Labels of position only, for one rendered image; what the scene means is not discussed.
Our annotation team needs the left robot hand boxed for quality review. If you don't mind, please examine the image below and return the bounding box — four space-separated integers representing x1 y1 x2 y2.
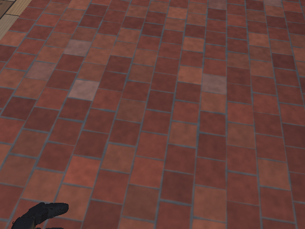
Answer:
11 202 69 229

